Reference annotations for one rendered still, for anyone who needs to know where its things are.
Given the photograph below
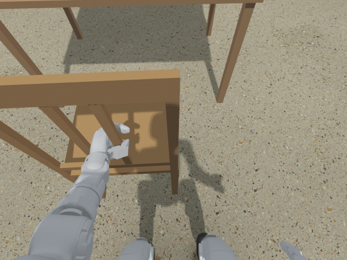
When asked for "left robot forearm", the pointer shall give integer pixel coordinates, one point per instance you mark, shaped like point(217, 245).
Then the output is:
point(86, 193)

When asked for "robot left hand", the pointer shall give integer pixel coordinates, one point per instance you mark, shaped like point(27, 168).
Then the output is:
point(101, 143)

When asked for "robot left upper arm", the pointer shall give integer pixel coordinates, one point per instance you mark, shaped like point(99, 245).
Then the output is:
point(62, 237)

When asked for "robot right hand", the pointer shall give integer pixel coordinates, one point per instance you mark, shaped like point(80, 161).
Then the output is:
point(293, 252)

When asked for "right robot shin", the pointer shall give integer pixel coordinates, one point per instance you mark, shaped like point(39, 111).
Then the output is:
point(209, 235)

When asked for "right robot foot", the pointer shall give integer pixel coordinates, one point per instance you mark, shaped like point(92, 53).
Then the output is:
point(199, 239)

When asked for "table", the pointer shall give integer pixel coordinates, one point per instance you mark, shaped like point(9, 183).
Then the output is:
point(244, 18)

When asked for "chair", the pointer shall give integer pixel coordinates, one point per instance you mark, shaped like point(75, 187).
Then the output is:
point(146, 101)

